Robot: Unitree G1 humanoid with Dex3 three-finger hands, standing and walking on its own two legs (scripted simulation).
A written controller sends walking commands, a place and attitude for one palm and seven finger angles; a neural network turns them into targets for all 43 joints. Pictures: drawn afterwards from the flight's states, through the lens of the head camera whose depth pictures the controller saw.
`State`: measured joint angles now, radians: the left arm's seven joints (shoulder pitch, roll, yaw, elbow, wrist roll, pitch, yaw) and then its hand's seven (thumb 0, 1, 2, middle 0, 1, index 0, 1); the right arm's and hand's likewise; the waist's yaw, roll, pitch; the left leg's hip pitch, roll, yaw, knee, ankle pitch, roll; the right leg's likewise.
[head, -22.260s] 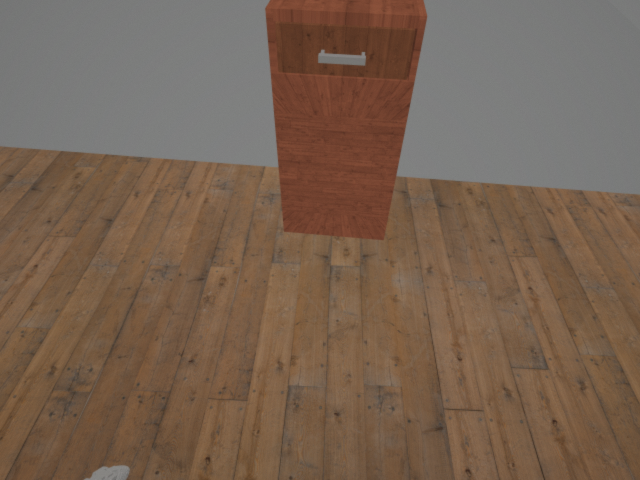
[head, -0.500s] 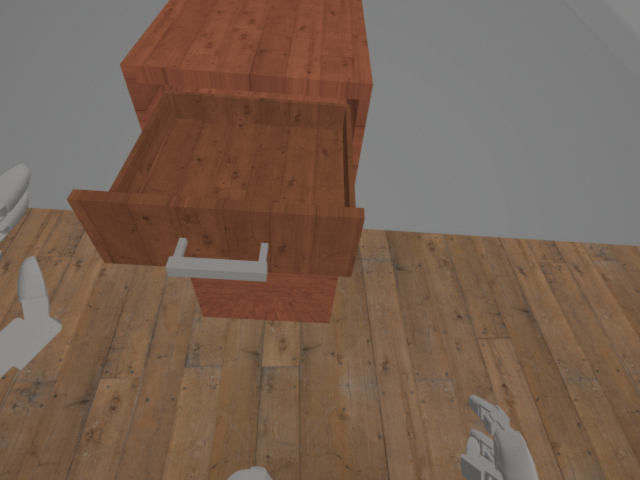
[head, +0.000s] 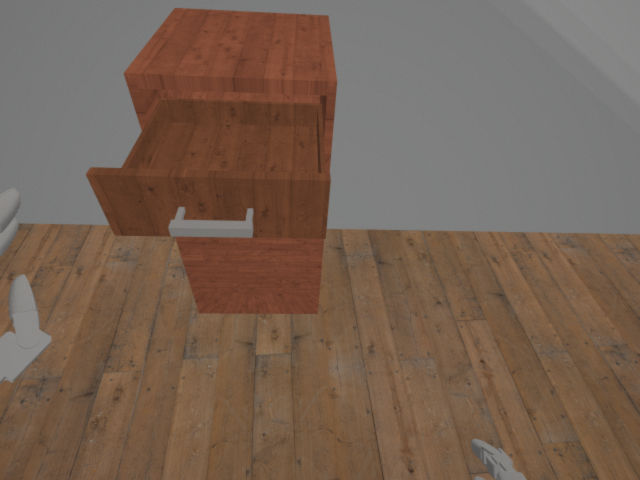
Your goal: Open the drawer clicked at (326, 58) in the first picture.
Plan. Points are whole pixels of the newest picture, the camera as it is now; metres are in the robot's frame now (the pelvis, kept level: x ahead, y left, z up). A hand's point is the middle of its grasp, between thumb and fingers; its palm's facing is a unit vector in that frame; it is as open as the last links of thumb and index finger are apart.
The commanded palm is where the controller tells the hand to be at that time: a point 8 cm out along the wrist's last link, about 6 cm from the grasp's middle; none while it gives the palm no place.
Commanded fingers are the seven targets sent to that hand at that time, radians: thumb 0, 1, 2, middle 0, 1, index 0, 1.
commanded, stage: stop stepping back and stand still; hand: left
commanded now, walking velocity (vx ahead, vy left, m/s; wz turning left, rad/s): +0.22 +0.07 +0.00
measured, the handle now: (213, 220) +0.51 +0.21 +0.02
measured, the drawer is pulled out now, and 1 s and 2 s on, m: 0.30 0.30 0.30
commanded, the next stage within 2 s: let the arm hang, fingers relaxed in 0.40 s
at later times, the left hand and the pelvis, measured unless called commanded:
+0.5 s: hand (27, 357) +0.18 +0.25 +0.18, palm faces +0.43 -0.80 -0.42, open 7.4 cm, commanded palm none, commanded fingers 0.00 0.90 0.90 -0.20 -0.30 -0.20 -0.30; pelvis -0.01 +0.01 -0.01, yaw +1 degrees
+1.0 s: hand out of the picture -0.04 +0.19 -0.17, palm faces +0.08 -0.97 -0.24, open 7.1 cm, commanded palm none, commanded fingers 0.00 0.90 0.90 -0.20 -0.30 -0.20 -0.30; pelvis -0.01 -0.01 +0.00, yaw +4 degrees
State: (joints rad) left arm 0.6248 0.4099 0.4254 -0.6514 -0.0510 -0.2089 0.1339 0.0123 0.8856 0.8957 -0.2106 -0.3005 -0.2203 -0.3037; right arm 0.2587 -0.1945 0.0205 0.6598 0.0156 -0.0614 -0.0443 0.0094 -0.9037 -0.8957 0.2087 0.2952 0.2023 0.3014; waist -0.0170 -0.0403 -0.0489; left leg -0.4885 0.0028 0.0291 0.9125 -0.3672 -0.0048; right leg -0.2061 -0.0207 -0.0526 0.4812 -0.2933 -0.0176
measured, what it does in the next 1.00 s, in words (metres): steps on the spot: left foot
